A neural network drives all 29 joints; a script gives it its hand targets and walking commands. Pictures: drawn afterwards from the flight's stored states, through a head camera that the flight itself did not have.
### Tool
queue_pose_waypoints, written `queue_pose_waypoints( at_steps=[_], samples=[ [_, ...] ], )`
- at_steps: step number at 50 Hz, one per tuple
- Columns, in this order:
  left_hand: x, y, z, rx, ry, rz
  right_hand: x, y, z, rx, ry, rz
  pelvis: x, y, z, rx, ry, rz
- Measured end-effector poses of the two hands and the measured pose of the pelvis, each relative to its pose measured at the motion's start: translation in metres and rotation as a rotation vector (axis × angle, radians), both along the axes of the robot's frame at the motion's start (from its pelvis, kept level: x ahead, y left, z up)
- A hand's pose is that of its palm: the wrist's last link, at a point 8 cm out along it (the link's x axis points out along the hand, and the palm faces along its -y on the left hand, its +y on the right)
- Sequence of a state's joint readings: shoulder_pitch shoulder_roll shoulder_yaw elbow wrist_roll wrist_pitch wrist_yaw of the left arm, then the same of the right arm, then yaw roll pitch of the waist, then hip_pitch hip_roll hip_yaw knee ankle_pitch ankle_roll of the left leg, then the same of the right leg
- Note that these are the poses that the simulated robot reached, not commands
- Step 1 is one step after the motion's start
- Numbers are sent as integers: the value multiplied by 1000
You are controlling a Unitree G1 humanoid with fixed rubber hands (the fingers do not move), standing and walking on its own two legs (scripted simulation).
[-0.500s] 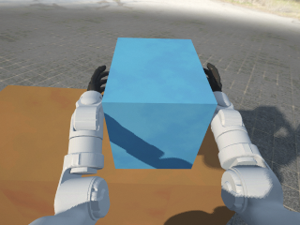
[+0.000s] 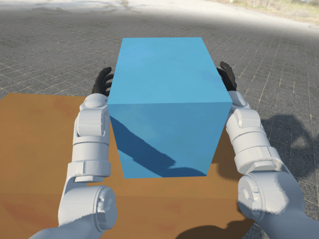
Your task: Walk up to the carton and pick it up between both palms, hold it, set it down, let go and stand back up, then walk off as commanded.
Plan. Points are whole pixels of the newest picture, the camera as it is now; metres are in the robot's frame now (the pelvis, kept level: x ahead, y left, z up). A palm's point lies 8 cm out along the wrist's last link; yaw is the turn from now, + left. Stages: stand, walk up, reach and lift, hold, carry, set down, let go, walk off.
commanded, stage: reach and lift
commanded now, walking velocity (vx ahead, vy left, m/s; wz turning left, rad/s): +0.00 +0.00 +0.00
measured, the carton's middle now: (163, 105) +0.41 +0.00 +0.20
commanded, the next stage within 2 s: hold in 0.06 s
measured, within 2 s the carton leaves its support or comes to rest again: neither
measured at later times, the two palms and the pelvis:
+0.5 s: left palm (97, 94) +0.37 +0.16 +0.25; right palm (228, 87) +0.38 -0.14 +0.27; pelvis +0.00 +0.00 +0.00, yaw +0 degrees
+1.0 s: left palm (98, 93) +0.37 +0.16 +0.25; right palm (229, 86) +0.38 -0.14 +0.28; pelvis +0.00 +0.00 +0.00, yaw +0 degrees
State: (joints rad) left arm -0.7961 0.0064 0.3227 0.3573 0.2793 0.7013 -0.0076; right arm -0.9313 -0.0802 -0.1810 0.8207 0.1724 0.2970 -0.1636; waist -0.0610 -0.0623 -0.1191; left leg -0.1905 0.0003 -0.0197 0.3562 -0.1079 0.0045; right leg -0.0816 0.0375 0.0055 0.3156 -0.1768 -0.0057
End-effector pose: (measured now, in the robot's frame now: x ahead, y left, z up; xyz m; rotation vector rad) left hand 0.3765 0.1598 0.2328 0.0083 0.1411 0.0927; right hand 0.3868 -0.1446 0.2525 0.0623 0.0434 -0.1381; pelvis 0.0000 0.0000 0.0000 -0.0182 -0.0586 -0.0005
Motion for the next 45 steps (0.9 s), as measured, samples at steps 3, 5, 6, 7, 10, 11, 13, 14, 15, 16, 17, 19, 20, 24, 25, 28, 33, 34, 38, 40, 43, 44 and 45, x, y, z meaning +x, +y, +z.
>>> queue_pose_waypoints(
  at_steps=[3, 5, 6, 7, 10, 11, 13, 14, 15, 16, 17, 19, 20, 24, 25, 28, 33, 34, 38, 40, 43, 44, 45],
  samples=[
    [-1, 0, 2, -1, 0, 2, 0, 0, 3, 2, 1, 1, 0, 0, 0, 0, 0, 0],
    [-1, 0, 3, -3, -1, 4, 0, 0, 4, 0, 1, 4, 0, 0, 0, 0, 0, 0],
    [-2, 0, 4, -5, -1, 5, -1, 0, 5, 0, 1, 5, 0, 0, 0, 0, 0, 0],
    [-2, 0, 5, -6, -2, 7, -1, 0, 5, 1, 1, 5, 0, 0, 0, 0, 0, 0],
    [-4, 0, 8, -9, -6, 7, -3, 0, 8, 1, -2, 5, 0, 0, 0, 0, 0, 0],
    [-5, 0, 9, -10, -7, 7, -4, 0, 9, 1, -2, 5, 0, 0, 0, 0, 0, 0],
    [-6, 0, 11, -11, -9, 7, -5, 0, 11, -4, -4, 5, 0, 0, 0, 0, 0, 0],
    [-7, 0, 12, -12, -10, 8, -6, 1, 12, -4, -5, 5, 0, 0, 0, 0, 0, 0],
    [-7, 1, 13, -12, -12, 8, -7, 1, 14, -4, -7, 6, 0, 0, 0, 0, 0, 0],
    [-8, 1, 14, -13, -15, 9, -7, 1, 15, -5, -9, 6, 0, 0, 0, 0, 0, 0],
    [-9, 1, 15, -13, -16, 9, -7, 1, 17, -6, -10, 6, 0, 0, 0, 0, 0, 0],
    [-9, 2, 17, -13, -18, 10, -8, 2, 19, -8, -11, 8, 0, 0, 0, 0, -1, 0],
    [-9, 2, 17, -13, -18, 11, -8, 2, 20, -9, -10, 9, -1, 0, 0, 0, -1, 0],
    [-9, 3, 17, -13, -13, 14, -6, 4, 22, -11, -4, 12, 0, 0, 0, 0, 0, 0],
    [-9, 3, 17, -13, -12, 14, -6, 4, 22, -12, -3, 13, 0, 0, 0, 0, 0, 0],
    [-8, 3, 16, -13, -9, 13, -5, 3, 22, -12, 1, 13, 0, 0, 0, 0, 0, 0],
    [-8, 1, 16, -14, -8, 11, -6, 2, 22, -7, 5, 11, 0, 0, 0, 0, 0, 0],
    [-8, 1, 16, -14, -8, 10, -6, 2, 22, -4, 4, 11, 0, 0, 0, 0, 0, 0],
    [-8, 1, 16, -14, -7, 9, -6, 2, 22, -4, 7, 10, 0, 0, 0, 0, 0, 0],
    [-8, 1, 16, -14, -7, 10, -6, 2, 22, -5, 8, 11, 0, 0, 0, 0, 0, 0],
    [-9, 1, 17, -15, -7, 10, -7, 2, 22, 3, 9, 11, 0, 0, 0, 0, 0, 0],
    [-9, 1, 17, -15, -7, 10, -7, 2, 22, 6, 9, 11, 0, 0, 0, 0, 0, 0],
    [-9, 1, 17, -15, -8, 10, -7, 2, 23, 6, 9, 11, 0, 0, 0, 0, 0, 0]
  ],
)
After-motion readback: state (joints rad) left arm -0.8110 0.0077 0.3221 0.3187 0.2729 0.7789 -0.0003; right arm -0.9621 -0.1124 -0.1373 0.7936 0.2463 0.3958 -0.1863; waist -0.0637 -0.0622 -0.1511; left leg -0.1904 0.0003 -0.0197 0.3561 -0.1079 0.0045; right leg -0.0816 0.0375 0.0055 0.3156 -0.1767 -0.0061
